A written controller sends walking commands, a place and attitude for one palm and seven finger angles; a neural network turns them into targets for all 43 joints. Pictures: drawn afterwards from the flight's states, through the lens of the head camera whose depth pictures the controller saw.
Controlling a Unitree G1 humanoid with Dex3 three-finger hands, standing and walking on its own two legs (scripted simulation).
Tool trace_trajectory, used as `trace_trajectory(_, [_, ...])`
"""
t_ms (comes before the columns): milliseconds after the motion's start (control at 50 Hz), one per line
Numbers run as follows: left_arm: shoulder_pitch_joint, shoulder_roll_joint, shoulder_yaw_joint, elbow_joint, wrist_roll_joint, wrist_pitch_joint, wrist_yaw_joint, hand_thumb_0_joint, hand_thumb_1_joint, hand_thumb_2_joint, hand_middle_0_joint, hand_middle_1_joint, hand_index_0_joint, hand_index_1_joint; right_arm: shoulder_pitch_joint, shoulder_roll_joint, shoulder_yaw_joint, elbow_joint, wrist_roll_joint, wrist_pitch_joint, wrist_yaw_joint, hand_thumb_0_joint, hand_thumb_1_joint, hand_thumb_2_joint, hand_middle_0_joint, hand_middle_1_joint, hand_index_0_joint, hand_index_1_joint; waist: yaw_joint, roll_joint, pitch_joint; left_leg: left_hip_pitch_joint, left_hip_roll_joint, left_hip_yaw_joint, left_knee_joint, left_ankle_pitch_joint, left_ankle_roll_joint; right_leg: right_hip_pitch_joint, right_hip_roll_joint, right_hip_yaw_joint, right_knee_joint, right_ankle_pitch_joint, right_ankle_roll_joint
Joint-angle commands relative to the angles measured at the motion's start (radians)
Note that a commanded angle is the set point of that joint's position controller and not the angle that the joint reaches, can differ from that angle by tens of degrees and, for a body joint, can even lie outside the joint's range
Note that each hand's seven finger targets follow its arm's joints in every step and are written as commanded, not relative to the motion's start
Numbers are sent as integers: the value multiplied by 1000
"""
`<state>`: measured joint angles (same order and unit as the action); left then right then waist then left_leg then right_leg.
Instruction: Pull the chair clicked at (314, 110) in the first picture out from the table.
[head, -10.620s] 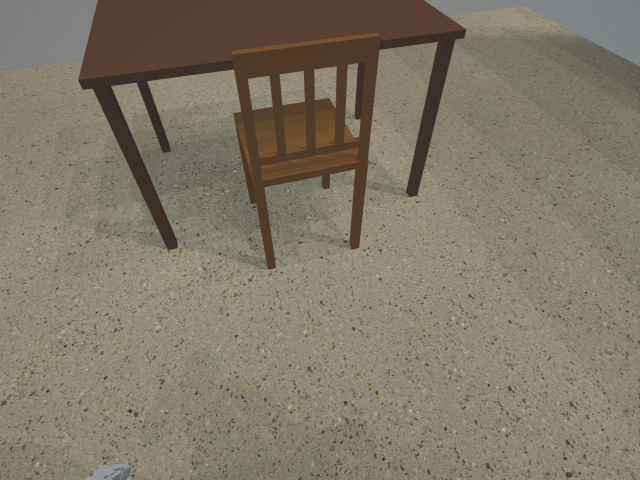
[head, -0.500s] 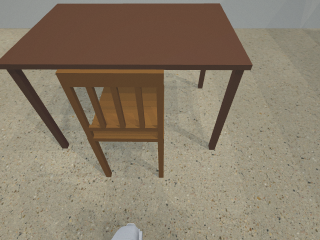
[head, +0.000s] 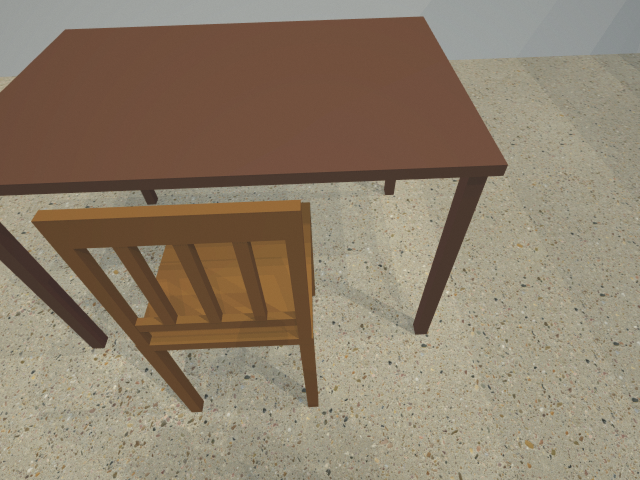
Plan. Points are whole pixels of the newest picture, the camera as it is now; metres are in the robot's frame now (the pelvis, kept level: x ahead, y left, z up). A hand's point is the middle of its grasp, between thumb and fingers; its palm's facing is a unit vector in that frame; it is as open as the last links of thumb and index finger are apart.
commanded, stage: come to a stop and stand still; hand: left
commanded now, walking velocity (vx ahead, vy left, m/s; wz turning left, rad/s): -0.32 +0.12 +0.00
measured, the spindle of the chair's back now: (201, 283) +0.45 +0.25 -0.10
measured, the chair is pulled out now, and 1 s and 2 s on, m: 0.00 0.00 0.00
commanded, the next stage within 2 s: look again from close up in 0.98 s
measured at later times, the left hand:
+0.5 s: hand out of the picture +0.00 +0.23 -0.17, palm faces +0.07 -0.97 -0.22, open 7.4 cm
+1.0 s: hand out of the picture -0.08 +0.17 -0.16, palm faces +0.04 -0.99 -0.14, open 7.4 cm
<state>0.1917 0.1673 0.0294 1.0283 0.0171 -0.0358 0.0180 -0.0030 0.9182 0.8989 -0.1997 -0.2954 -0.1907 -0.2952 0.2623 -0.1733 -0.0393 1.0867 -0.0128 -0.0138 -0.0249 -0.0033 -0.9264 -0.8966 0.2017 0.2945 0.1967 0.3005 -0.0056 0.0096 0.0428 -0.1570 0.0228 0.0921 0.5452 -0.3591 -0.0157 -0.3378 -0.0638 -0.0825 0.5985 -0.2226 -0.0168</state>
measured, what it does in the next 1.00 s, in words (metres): steps on the spot: left foot, then right foot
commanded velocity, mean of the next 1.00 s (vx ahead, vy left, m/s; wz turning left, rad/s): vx -0.04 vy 0.01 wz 0.00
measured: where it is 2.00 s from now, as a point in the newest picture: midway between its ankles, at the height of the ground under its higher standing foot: outside the picture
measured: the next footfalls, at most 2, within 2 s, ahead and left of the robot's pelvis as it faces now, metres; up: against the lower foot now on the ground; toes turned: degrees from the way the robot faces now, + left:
left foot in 0.32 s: +0.02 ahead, +0.14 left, +0.00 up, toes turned +3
right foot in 0.60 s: -0.04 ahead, -0.08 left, +0.00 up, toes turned -2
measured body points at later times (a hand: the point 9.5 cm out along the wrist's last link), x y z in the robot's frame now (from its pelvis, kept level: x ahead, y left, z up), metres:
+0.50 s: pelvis -0.03 +0.04 +0.01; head -0.01 +0.05 +0.46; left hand +0.00 +0.28 -0.15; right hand +0.01 -0.19 -0.14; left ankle -0.02 +0.14 -0.73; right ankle -0.05 -0.08 -0.69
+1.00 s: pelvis -0.06 +0.02 +0.01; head -0.06 +0.02 +0.46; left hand -0.08 +0.22 -0.15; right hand -0.10 -0.19 -0.15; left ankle -0.02 +0.14 -0.73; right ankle -0.08 -0.08 -0.73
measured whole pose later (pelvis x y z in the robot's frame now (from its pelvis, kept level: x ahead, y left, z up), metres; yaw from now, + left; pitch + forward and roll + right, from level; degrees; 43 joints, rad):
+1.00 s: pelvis -0.06 +0.02 +0.01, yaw -1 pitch -2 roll +0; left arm 0.33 0.10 -0.01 1.14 0.00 0.00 0.04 0.00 0.91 0.90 -0.20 -0.30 -0.20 -0.30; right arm 0.32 -0.13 -0.01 1.16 -0.01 0.01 -0.03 0.01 -0.92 -0.90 0.20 0.29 0.20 0.30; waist -0.01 0.00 0.02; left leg -0.20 0.02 0.07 0.39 -0.15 0.00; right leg -0.12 0.02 -0.04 0.42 -0.26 -0.03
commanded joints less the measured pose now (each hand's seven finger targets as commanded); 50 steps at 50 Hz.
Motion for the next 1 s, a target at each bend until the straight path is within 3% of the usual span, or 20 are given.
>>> trace_trajectory(0, [117, 192, 33, 10, -4, 5, 22, 0, 900, 900, -200, -300, -200, -300, 80, -57, -15, -30, 9, 25, -10, 0, -900, -900, 200, 300, 200, 300, 17, -254, -122, -131, 12, -27, 160, -162, -17, 277, -295, 243, -147, 1076, -163])
trace_trajectory(60, [85, 200, 51, -2, 5, 30, 37, 0, 900, 900, -200, -300, -200, -300, 32, -60, -23, -48, 12, 37, -18, 0, -900, -900, 200, 300, 200, 300, 43, -142, -125, -226, -5, -73, 336, -226, -17, 337, -330, 246, -134, 1101, -222])
trace_trajectory(100, [41, 202, 61, -26, 12, 43, 39, 0, 900, 900, -200, -300, -200, -300, 15, -50, -26, -64, 11, 48, -14, 0, -900, -900, 200, 300, 200, 300, 41, -146, -124, -225, -8, -95, 357, -218, -21, 298, -319, 219, -151, 973, -217])
trace_trajectory(180, [-32, 189, 62, -68, 15, 57, 34, 0, 900, 900, -200, -300, -200, -300, 58, -30, -28, -70, 8, 54, -5, 0, -900, -900, 200, 300, 200, 300, 9, -175, -127, -144, -15, -64, 233, -96, -22, 192, -254, 156, -181, 654, -168])
trace_trajectory(240, [-44, 174, 60, -71, 6, 64, 28, 0, 900, 900, -200, -300, -200, -300, 115, -32, -25, -57, 4, 42, -2, 0, -900, -900, 200, 300, 200, 300, -21, -187, -119, 13, -15, -27, -39, 114, -15, 73, -195, 146, -157, 311, -95])
trace_trajectory(260, [-39, 148, 52, -69, 2, 66, 23, 0, 900, 900, -200, -300, -200, -300, 121, -41, -24, -53, 2, 34, 0, 0, -900, -900, 200, 300, 200, 300, -22, -118, -110, 65, 10, -51, -121, 163, -4, 20, -145, 126, -118, 141, -57])
trace_trajectory(280, [-31, 105, 46, -87, -5, 75, 18, 0, 900, 900, -200, -300, -200, -300, 100, -100, -31, -74, -6, 25, 1, 0, -900, -900, 200, 300, 200, 300, -14, 87, -58, 9, 140, -223, -222, 175, 46, -59, -50, 72, -32, -64, -5])
trace_trajectory(300, [-31, 68, 43, -100, -9, 79, 16, 0, 900, 900, -200, -300, -200, -300, 50, -153, -35, -112, -15, 23, -1, 0, -900, -900, 200, 300, 200, 300, -3, 232, -1, -150, 286, -375, -325, 185, 123, -37, 28, 19, 94, -209, 31])
trace_trajectory(320, [-51, 84, 44, -89, -1, 89, 19, 0, 900, 900, -200, -300, -200, -300, -14, -147, -31, -123, -16, 19, -7, 0, -900, -900, 200, 300, 200, 300, -5, 252, 27, -243, 300, -411, -384, 139, 163, -5, 35, 79, 230, -279, 31])
trace_trajectory(360, [15, 86, 44, -50, 5, 91, 12, 0, 900, 900, -200, -300, -200, -300, -92, -117, -16, -125, -13, 18, -19, 0, -900, -900, 200, 300, 200, 300, 46, 166, 33, -218, 244, -307, -340, 170, 175, -14, 34, 122, 345, -227, 18])
trace_trajectory(400, [59, 77, 36, -23, 1, 82, 10, 0, 900, 900, -200, -300, -200, -300, -93, -114, -12, -115, -9, 15, -18, 0, -900, -900, 200, 300, 200, 300, 46, 127, 2, -128, 211, -249, -314, 226, 174, -28, 32, 108, 327, -208, 29])
trace_trajectory(460, [47, 59, 14, -10, -1, 68, 10, 0, 900, 900, -200, -300, -200, -300, -37, -106, -13, -78, -3, 12, -18, 0, -900, -900, 200, 300, 200, 300, 11, 105, -5, -6, 217, -245, -298, 309, 185, -9, 15, 73, 135, -227, 39])
trace_trajectory(500, [73, 53, 3, 7, -6, 60, 14, 0, 900, 900, -200, -300, -200, -300, 1, -113, -13, -52, -1, 9, -16, 0, -900, -900, 200, 300, 200, 300, 5, 112, -42, 52, 209, -248, -266, 382, 176, 52, 17, 61, -28, -178, 39])
trace_trajectory(540, [139, 68, -4, 47, -5, 43, 22, 0, 900, 900, -200, -300, -200, -300, 13, -96, -7, -36, 11, 3, -14, 0, -900, -900, 200, 300, 200, 300, 21, 40, -72, 37, 154, -212, -188, 387, 119, 177, -1, 89, -270, 35, 33])
trace_trajectory(560, [138, 93, -7, 55, -4, 32, 26, 0, 900, 900, -200, -300, -200, -300, 16, -72, -4, -34, 19, 1, -10, 0, -900, -900, 200, 300, 200, 300, 1, -5, -57, 8, 107, -170, -160, 369, 72, 199, -55, 165, -296, 157, 9])
trace_trajectory(580, [131, 104, -11, 60, -7, 25, 27, 0, 900, 900, -200, -300, -200, -300, 15, -59, 1, -34, 20, -1, -7, 0, -900, -900, 200, 300, 200, 300, -12, -10, -53, 33, 79, -146, -174, 314, 45, 163, -98, 180, -279, 213, -9])
trace_trajectory(600, [130, 98, -13, 67, -7, 20, 25, 0, 900, 900, -200, -300, -200, -300, 14, -52, 4, -26, 14, 3, -6, 0, -900, -900, 200, 300, 200, 300, -16, -49, -67, 66, 69, -130, -169, 331, 34, 143, -90, 188, -263, 250, -19])
trace_trajectory(620, [123, 96, -15, 74, -8, 14, 25, 0, 900, 900, -200, -300, -200, -300, 10, -58, 4, -15, 9, 8, -6, 0, -900, -900, 200, 300, 200, 300, -17, -136, -52, 84, 72, -119, -164, 308, 28, 119, -81, 188, -270, 239, -20])
trace_trajectory(760, [161, 70, -20, 89, -7, 24, 24, 0, 900, 900, -200, -300, -200, -300, 30, -60, 16, 27, 8, 16, -3, 0, -900, -900, 200, 300, 200, 300, -7, -44, 91, 41, 68, -123, -229, 137, 29, 18, -50, 184, -357, -129, -11])
trace_trajectory(980, [199, 34, -13, 92, -9, 23, 25, 0, 900, 900, -200, -300, -200, -300, 115, -19, 20, 53, 1, 11, -10, 0, -900, -900, 200, 300, 200, 300, -3, -8, 89, -7, 64, -126, -223, 115, 29, 19, -38, 180, -340, -148, -19])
